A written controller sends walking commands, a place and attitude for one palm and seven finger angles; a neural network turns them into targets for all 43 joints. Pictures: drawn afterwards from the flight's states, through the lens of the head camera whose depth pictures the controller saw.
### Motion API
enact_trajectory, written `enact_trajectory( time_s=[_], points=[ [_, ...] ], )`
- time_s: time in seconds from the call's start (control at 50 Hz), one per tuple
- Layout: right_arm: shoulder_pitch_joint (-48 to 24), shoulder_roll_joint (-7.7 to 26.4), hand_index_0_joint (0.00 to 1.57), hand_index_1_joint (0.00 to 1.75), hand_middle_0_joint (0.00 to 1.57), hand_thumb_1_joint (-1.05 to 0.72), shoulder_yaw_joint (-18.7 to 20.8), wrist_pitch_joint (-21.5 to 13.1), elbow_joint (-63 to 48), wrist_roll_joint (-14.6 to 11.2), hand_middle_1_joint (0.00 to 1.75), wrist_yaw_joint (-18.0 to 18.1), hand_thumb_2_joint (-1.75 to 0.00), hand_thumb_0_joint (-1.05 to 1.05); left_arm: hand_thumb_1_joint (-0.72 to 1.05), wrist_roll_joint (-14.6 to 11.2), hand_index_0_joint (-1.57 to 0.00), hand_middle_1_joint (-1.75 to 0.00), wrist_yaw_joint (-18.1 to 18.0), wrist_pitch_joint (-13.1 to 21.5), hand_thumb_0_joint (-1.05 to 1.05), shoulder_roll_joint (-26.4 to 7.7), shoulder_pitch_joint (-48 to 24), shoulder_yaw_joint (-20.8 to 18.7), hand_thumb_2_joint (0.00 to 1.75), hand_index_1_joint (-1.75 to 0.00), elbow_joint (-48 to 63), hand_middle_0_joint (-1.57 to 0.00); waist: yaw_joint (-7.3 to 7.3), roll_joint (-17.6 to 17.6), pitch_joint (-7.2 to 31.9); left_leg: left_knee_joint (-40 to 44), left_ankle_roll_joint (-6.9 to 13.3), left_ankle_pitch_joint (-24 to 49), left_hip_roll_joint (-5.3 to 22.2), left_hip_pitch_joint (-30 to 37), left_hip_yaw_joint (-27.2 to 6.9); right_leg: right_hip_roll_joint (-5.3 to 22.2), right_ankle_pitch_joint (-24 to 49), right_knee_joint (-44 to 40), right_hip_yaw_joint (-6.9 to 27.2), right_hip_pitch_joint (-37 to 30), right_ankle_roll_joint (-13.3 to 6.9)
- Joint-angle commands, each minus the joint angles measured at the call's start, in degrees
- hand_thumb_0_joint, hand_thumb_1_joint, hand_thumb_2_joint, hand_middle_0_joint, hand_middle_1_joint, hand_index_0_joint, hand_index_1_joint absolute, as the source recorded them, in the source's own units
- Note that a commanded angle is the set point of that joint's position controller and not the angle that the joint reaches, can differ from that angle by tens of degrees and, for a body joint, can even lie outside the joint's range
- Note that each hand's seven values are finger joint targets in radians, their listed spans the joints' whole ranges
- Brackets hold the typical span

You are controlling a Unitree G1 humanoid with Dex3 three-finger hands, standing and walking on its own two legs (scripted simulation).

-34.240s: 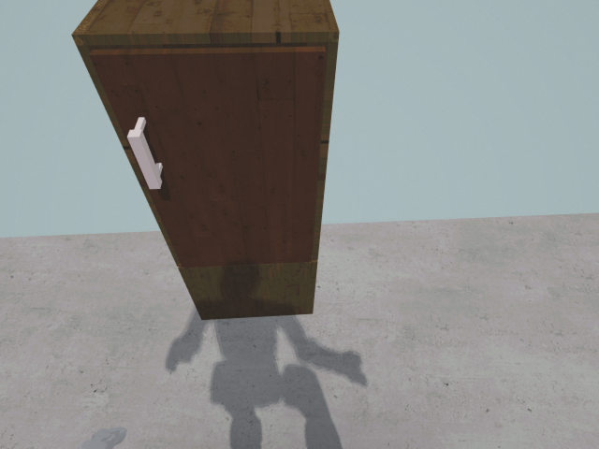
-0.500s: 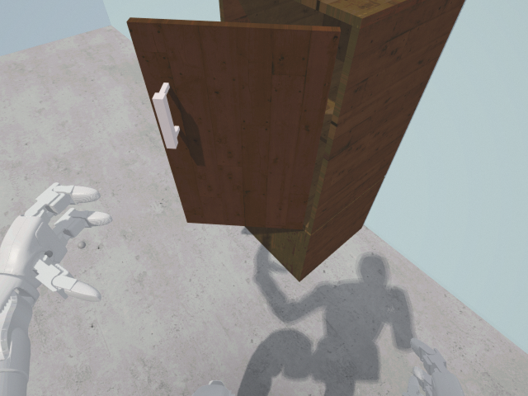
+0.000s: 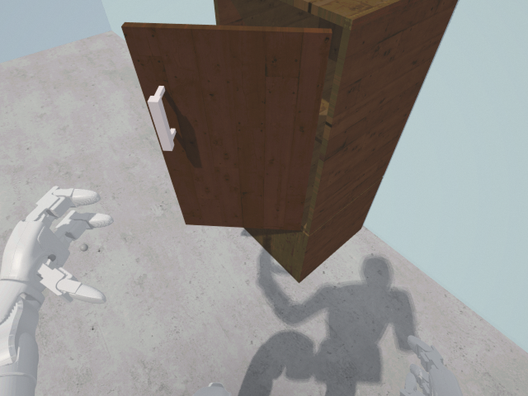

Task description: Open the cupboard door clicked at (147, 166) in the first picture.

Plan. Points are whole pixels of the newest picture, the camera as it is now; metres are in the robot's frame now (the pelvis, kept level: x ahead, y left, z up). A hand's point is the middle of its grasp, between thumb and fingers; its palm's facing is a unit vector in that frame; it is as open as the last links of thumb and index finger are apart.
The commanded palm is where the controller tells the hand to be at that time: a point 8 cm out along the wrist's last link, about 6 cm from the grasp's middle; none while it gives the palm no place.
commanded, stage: move the hooked fingers beside the handle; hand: left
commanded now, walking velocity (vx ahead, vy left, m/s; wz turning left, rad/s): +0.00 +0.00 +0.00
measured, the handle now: (164, 119) +0.61 +0.25 +0.07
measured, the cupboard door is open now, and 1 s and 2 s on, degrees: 46 46 46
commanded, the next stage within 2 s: none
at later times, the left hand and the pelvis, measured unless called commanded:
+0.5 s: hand (106, 194) +0.39 +0.28 +0.09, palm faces +0.00 -1.00 -0.01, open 13.9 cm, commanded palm +0.36 +0.33 +0.09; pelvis +0.00 +0.00 -0.01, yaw -1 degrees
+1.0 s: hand (114, 166) +0.45 +0.29 +0.09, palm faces +0.00 -1.00 +0.00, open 13.9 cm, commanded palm +0.44 +0.34 +0.08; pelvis +0.00 +0.02 -0.02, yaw -2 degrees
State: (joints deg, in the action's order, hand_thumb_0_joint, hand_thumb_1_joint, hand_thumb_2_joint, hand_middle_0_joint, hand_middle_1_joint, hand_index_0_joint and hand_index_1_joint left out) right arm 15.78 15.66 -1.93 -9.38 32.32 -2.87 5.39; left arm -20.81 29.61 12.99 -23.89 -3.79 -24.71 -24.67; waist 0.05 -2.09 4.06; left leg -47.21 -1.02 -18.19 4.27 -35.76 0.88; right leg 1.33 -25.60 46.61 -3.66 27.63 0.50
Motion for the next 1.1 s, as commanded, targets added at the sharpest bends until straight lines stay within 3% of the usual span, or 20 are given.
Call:
enact_trajectory(
  time_s=[0.0,0.06,0.12,0.14,0.18,0.3,0.38,0.44,0.52,0.58,0.64,0.66,0.72,0.74,0.76,0.78,0.82,0.9,1.0,1.08],
  points=[
    [-2.21,8.05,0.2,0.3,0.2,-0.9,3.41,-2.88,-7.83,-0.29,0.3,0.88,-0.9,0.0,-0.5,-1.17,-0.3,-1.2,-0.08,4.02,0.0,-14.61,-14.87,-3.8,0.3,-1.2,12.47,-0.3,-0.52,-2.98,12.51,5.88,2.61,7.05,-3.83,15.46,-0.61,-3.55,13.55,-8.23,1.12,3.43,-0.77],
    [-1.84,8.47,0.2,0.3,0.2,-0.9,3.14,-2.59,-6.3,-0.25,0.3,1.48,-0.9,0.0,-0.5,-0.56,-0.3,-1.2,-0.49,4.31,0.0,-15.58,-24.24,-3.06,0.3,-1.2,8.66,-0.3,-2.49,-1.56,9.24,5.52,2.57,2.67,-3.72,13.3,-1.22,-3.62,8.54,-8.93,1.66,6.56,-0.61],
    [-1.13,8.71,0.2,0.3,0.2,-0.9,2.97,-2.31,-5.07,-0.17,0.3,2.02,-0.9,0.0,-0.5,0.53,-0.3,-1.2,-0.59,4.67,0.0,-16.9,-30.31,-2.81,0.3,-1.2,3.57,-0.3,-3.01,-1.48,9.3,5.45,2.6,0.61,-3.64,12.79,-1.58,-3.22,5.72,-8.99,1.94,7.7,-0.73],
    [-0.79,8.86,0.2,0.3,0.2,-0.9,3.0,-2.14,-4.98,-0.1,0.3,2.13,-0.9,0.0,-0.5,0.38,-0.3,-1.2,-0.43,4.63,0.0,-17.85,-31.27,-3.46,0.3,-1.2,2.17,-0.3,-2.55,-0.02,10.51,4.86,2.66,1.18,-3.67,12.22,-1.44,-3.33,5.91,-8.83,2.43,6.52,-0.82],
    [-0.36,9.08,0.2,0.3,0.2,-0.9,2.97,-1.79,-4.03,0.04,0.3,2.2,-0.9,0.0,-0.5,1.57,-0.3,-1.2,-0.29,4.78,0.0,-21.31,-34.53,-5.21,0.3,-1.2,-1.18,-0.3,-2.43,-1.88,12.86,4.11,2.59,2.62,-3.58,12.14,-1.35,-2.95,7.25,-8.28,2.79,5.84,-0.9],
    [1.46,9.18,0.2,0.3,0.2,-0.9,3.25,-0.53,-3.76,0.25,0.3,1.35,-0.9,0.0,-0.5,2.85,-0.3,-1.2,0.61,5.14,0.0,-22.31,-39.03,-4.58,0.3,-1.2,-7.21,-0.3,-1.93,-4.7,17.6,2.58,2.53,6.71,-3.58,12.3,-1.02,-3.19,12.5,-5.95,2.27,5.4,-1.13],
    [3.39,9.92,0.2,0.3,0.2,-0.9,3.66,0.9,-3.82,0.25,0.3,0.79,-0.9,0.0,-0.5,3.07,-0.3,-1.2,0.94,4.86,0.0,-25.41,-38.38,-7.22,0.3,-1.2,-13.2,-0.3,-1.61,-1.24,17.69,1.82,2.74,8.13,-3.41,9.67,-0.74,-3.54,14.81,-5.08,2.23,4.95,-0.99],
    [4.64,10.19,0.2,0.3,0.2,-0.9,4.08,1.8,-4.13,0.37,0.3,0.37,-0.9,0.0,-0.5,3.14,-0.3,-1.2,1.3,5.49,0.0,-26.99,-39.18,-8.67,0.3,-1.2,-13.79,-0.3,-1.12,-1.5,19.17,1.08,2.87,11.19,-3.45,9.91,-0.57,-3.83,18.43,-3.95,2.06,4.21,-1.25],
    [5.8,10.1,0.2,0.3,0.2,-0.9,4.5,3.01,-4.07,0.37,0.3,-0.2,-0.9,0.0,-0.5,3.96,-0.3,-1.2,1.4,7.01,0.0,-25.69,-41.71,-7.07,0.3,-1.2,-12.8,-0.3,-2.22,-3.89,20.49,0.73,2.89,12.79,-3.25,11.89,-0.53,-4.17,19.46,-3.23,1.55,6.77,-1.17],
    [6.9,10.56,0.2,0.3,0.2,-0.9,4.64,3.88,-3.17,0.41,0.3,-0.11,-0.9,0.0,-0.5,3.93,-0.3,-1.2,1.63,7.82,0.0,-27.34,-45.0,-8.11,0.3,-1.2,-15.49,-0.3,-3.16,-2.09,19.5,0.42,3.0,11.66,-3.04,10.76,-0.91,-4.43,18.22,-3.14,1.42,8.01,-1.13],
    [7.48,10.42,0.2,0.3,0.2,-0.9,4.66,4.38,-2.51,0.57,0.3,0.14,-0.9,0.0,-0.5,4.55,-0.3,-1.2,1.81,8.57,0.0,-26.54,-50.89,-6.39,0.3,-1.2,-15.79,-0.3,-4.29,-4.37,19.83,-0.07,3.17,11.47,-2.97,11.85,-1.23,-4.55,16.98,-2.75,1.31,10.42,-1.34],
    [8.05,10.83,0.2,0.3,0.2,-0.9,4.88,4.67,-2.09,0.67,0.3,0.13,-0.9,0.0,-0.5,5.09,-0.3,-1.2,1.65,8.71,0.0,-28.93,-50.7,-8.16,0.3,-1.2,-16.8,-0.3,-3.67,-5.59,21.6,-0.05,2.8,12.14,-2.71,13.12,-1.8,-4.47,16.72,-2.51,1.17,10.73,-1.47],
    [8.37,10.62,0.2,0.3,0.2,-0.9,4.84,5.26,-1.94,0.81,0.3,-0.23,-0.9,0.0,-0.5,5.93,-0.3,-1.2,1.46,8.82,0.0,-27.21,-51.3,-6.27,0.3,-1.2,-17.65,-0.3,-3.97,-7.56,22.87,-0.21,2.51,13.41,-2.46,15.53,-2.37,-4.5,16.08,-2.31,0.7,12.7,-1.59],
    [8.76,10.64,0.2,0.3,0.2,-0.9,4.72,5.45,-1.72,0.88,0.3,-0.14,-0.9,0.0,-0.5,5.81,-0.3,-1.2,1.37,9.02,0.0,-27.2,-53.7,-5.89,0.3,-1.2,-17.9,-0.3,-4.56,-6.19,22.78,-0.55,2.71,13.44,-2.34,15.06,-2.56,-4.78,15.92,-2.02,0.59,12.94,-1.74],
    [8.69,10.8,0.2,0.3,0.2,-0.9,4.72,5.77,-1.43,0.86,0.3,-0.16,-0.9,0.0,-0.5,6.23,-0.3,-1.2,1.25,8.68,0.0,-28.15,-54.26,-6.49,0.3,-1.2,-20.19,-0.3,-4.67,-7.16,21.92,-0.52,2.53,12.12,-2.24,14.42,-2.46,-4.62,14.92,-2.2,0.65,14.15,-1.55],
    [9.01,10.97,0.2,0.3,0.2,-0.9,4.56,6.11,-1.18,0.94,0.3,-0.15,-0.9,0.0,-0.5,6.66,-0.3,-1.2,1.02,8.53,0.0,-29.22,-55.49,-6.86,0.3,-1.2,-22.07,-0.3,-4.89,-5.41,20.8,-0.38,2.58,11.09,-2.2,13.03,-2.84,-4.56,13.96,-2.18,0.46,14.23,-1.53],
    [9.18,11.06,0.2,0.3,0.2,-0.9,4.44,6.54,-1.21,0.92,0.3,-0.16,-0.9,0.0,-0.5,7.41,-0.3,-1.2,0.75,7.9,0.0,-28.74,-57.94,-5.57,0.3,-1.2,-24.56,-0.3,-5.66,-4.92,19.38,-0.34,2.72,9.11,-2.14,11.47,-2.85,-4.5,12.37,-2.26,0.5,15.41,-1.39],
    [10.27,11.55,0.2,0.3,0.2,-0.9,4.31,7.43,-1.25,1.29,0.3,-0.22,-0.9,0.0,-0.5,8.74,-0.3,-1.2,0.13,8.39,0.0,-33.22,-60.76,-8.02,0.3,-1.2,-27.1,-0.3,-5.41,-5.92,22.79,-1.62,2.6,11.18,-2.02,11.57,-2.87,-4.54,13.84,-1.08,0.76,15.27,-1.42],
    [11.29,11.88,0.2,0.3,0.2,-0.9,3.95,8.39,-0.75,1.4,0.3,-0.31,-0.9,0.0,-0.5,10.34,-0.3,-1.2,-0.24,8.94,0.0,-34.04,-66.43,-6.51,0.3,-1.2,-31.45,-0.3,-7.38,-6.22,21.31,-2.61,2.61,8.43,-1.58,9.72,-3.35,-4.74,10.68,-0.82,0.81,18.95,-1.25],
    [12.62,12.33,0.2,0.3,0.2,-0.9,3.81,9.05,-0.06,1.57,0.3,-0.09,-0.9,0.0,-0.5,11.22,-0.3,-1.2,-0.28,9.11,0.0,-36.25,-71.41,-6.59,0.3,-1.2,-32.74,-0.3,-8.51,-7.42,23.96,-3.74,2.59,8.79,-1.22,10.48,-4.04,-4.77,10.25,-0.06,0.86,20.78,-1.22]
  ],
)
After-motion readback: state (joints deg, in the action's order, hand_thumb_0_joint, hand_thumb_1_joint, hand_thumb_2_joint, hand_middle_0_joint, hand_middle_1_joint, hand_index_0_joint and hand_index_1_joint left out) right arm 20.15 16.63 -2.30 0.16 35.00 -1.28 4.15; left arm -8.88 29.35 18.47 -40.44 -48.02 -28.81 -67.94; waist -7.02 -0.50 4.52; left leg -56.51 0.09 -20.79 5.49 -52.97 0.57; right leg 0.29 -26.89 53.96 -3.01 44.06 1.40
